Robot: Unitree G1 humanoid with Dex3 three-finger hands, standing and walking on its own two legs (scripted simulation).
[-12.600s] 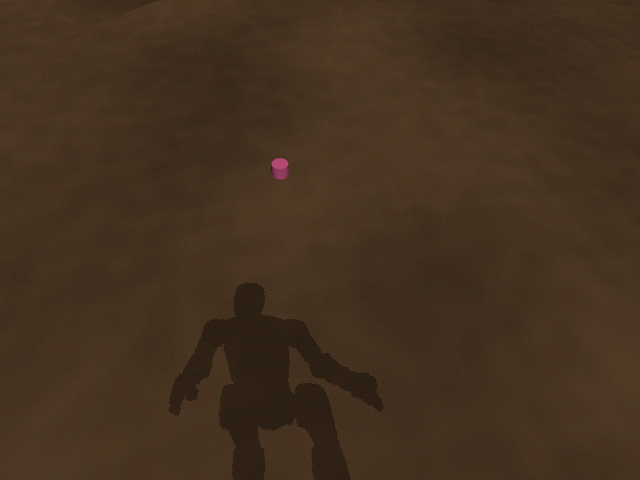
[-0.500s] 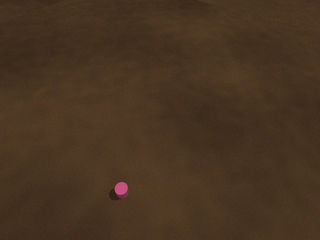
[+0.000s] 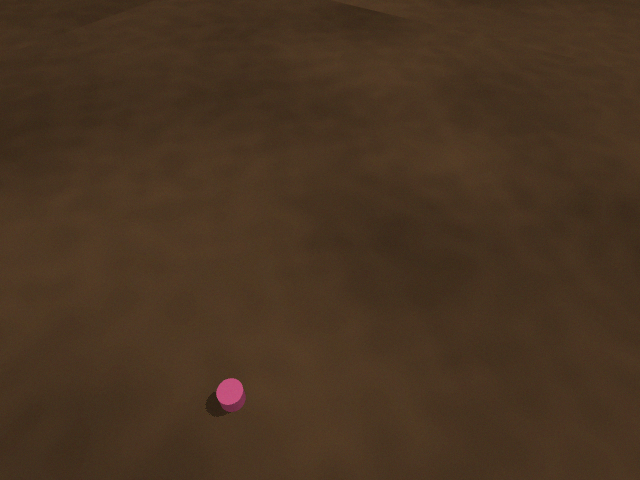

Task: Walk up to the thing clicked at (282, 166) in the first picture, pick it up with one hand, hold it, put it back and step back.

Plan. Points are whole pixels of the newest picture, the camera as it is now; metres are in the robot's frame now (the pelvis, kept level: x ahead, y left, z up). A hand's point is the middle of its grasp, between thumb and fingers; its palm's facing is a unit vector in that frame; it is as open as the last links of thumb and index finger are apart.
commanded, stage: walk up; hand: left
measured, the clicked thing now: (231, 395) +0.48 +0.25 -0.74
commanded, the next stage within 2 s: none
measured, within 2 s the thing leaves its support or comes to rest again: neither
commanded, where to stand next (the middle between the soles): +0.11 +0.01 m, yaw +1 degrees
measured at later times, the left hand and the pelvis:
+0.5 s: hand out of the picture +0.15 +0.25 -0.17, palm faces +0.03 -0.94 -0.35, open 7.3 cm; pelvis +0.09 +0.00 -0.01, yaw +1 degrees
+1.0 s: hand (122, 466) +0.18 +0.27 -0.15, palm faces -0.02 -0.93 -0.37, open 7.3 cm; pelvis +0.09 +0.01 +0.00, yaw +0 degrees
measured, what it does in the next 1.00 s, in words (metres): steps on the spot: left foot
